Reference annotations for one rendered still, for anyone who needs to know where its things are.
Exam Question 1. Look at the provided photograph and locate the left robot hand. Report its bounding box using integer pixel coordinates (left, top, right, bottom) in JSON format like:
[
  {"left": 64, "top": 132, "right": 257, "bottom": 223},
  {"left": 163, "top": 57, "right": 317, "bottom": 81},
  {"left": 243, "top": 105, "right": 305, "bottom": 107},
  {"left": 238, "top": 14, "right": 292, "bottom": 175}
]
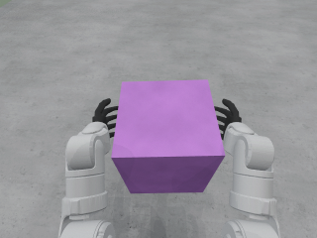
[{"left": 92, "top": 98, "right": 119, "bottom": 138}]

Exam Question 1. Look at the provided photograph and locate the right robot hand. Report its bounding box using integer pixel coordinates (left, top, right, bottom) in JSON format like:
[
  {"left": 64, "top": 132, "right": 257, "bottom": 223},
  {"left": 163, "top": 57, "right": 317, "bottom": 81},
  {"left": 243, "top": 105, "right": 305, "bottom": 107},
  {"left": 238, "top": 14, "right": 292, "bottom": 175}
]
[{"left": 214, "top": 98, "right": 242, "bottom": 140}]

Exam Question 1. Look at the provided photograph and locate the carton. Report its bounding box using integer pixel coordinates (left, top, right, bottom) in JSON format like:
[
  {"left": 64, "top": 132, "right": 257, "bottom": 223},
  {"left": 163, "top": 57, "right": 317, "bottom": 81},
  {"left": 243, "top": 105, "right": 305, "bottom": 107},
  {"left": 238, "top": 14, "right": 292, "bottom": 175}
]
[{"left": 111, "top": 79, "right": 226, "bottom": 193}]

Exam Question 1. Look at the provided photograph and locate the right robot forearm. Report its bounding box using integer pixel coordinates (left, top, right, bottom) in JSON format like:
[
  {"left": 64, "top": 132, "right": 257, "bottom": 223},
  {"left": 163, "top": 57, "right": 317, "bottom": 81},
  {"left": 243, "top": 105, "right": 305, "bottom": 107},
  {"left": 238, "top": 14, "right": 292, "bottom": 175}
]
[{"left": 223, "top": 122, "right": 281, "bottom": 238}]

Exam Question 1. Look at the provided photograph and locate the robot left upper arm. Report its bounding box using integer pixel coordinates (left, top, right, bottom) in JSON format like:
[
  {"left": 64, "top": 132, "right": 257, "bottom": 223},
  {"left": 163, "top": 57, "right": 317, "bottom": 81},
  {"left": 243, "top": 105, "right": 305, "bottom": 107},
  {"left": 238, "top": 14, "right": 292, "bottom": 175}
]
[{"left": 60, "top": 219, "right": 116, "bottom": 238}]

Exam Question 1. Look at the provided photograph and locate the left robot forearm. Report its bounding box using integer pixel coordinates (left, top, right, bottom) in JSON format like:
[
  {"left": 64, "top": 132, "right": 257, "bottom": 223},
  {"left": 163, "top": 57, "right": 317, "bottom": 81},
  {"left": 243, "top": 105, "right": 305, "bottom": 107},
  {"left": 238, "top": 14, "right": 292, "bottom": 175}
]
[{"left": 57, "top": 121, "right": 111, "bottom": 238}]

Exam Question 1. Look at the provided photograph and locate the robot right upper arm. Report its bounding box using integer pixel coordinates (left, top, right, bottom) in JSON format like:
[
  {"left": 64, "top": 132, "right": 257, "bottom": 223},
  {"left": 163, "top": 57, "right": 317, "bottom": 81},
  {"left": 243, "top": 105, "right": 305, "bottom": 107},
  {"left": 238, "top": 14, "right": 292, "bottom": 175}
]
[{"left": 221, "top": 218, "right": 278, "bottom": 238}]

